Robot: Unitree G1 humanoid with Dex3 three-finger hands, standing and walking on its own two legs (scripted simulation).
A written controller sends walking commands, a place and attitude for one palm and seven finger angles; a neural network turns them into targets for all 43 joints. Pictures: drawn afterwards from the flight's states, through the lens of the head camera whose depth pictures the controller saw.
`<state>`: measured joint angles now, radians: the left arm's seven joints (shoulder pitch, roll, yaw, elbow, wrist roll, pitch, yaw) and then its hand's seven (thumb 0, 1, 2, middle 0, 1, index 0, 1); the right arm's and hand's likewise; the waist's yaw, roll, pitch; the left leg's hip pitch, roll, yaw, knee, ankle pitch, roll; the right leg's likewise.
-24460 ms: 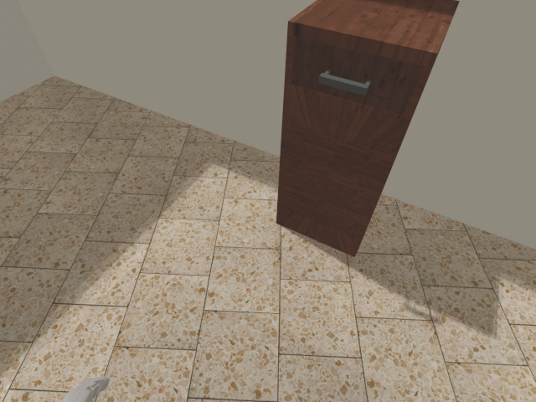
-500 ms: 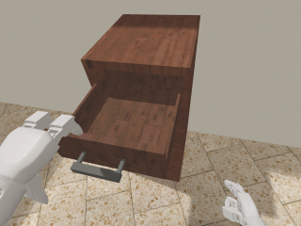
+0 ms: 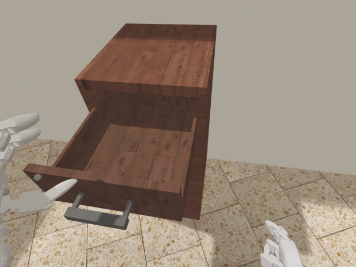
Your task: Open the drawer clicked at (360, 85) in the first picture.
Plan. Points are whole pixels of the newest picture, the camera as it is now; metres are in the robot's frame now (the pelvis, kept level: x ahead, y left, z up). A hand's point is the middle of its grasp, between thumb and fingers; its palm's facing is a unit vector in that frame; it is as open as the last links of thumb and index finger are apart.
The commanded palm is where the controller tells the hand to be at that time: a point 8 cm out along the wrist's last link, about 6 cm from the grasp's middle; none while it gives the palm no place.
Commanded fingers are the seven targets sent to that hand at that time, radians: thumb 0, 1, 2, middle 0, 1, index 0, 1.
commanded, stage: draw the hand back to the body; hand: left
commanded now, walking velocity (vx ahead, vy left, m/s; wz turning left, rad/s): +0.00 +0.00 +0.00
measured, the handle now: (100, 209) +0.23 +0.20 +0.03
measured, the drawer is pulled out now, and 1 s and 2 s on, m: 0.30 0.30 0.30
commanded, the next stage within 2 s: step back with the hand held close in 0.52 s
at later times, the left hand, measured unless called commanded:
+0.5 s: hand (38, 197) +0.17 +0.22 +0.19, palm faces +0.42 -0.81 -0.41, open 7.7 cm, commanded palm +0.12 +0.27 +0.21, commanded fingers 0.00 0.90 0.90 -0.20 -0.30 -0.20 -0.30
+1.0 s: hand (25, 214) +0.15 +0.24 +0.18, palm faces +0.27 -0.78 -0.56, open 7.4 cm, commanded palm +0.08 +0.29 +0.21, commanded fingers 0.00 0.90 0.90 -0.20 -0.30 -0.20 -0.30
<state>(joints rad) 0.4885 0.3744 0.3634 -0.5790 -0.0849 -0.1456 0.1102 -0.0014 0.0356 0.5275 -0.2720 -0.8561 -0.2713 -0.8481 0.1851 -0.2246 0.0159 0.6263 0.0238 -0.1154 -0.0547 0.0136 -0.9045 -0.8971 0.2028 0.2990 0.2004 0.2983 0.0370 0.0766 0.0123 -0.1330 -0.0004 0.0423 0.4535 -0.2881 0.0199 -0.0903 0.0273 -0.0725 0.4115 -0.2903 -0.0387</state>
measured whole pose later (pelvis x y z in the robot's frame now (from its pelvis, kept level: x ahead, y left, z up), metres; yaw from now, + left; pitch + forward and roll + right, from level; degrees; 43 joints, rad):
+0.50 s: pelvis -0.01 -0.01 +0.00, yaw +1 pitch -3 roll +0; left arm 0.52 0.34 0.33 -0.54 -0.09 -0.12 0.11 0.01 0.82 0.86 -0.21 -0.35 -0.21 -0.34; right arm 0.16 -0.22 0.01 0.62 0.03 -0.10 -0.06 0.01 -0.90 -0.90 0.20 0.30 0.20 0.30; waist 0.06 0.08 0.01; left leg -0.12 0.01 0.03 0.43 -0.26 0.01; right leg -0.08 0.04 -0.09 0.39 -0.27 -0.05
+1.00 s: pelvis -0.05 +0.01 +0.00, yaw +1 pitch +2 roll -1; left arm 0.65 0.46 0.43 -0.70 -0.07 -0.18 0.10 0.02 0.88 0.89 -0.21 -0.31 -0.21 -0.30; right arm 0.17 -0.23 -0.03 0.55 0.04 -0.02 -0.06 0.01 -0.91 -0.90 0.20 0.30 0.20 0.30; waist -0.02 0.02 0.06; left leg -0.31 -0.01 0.04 0.51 -0.23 0.04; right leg -0.27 0.01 -0.09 0.48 -0.24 -0.03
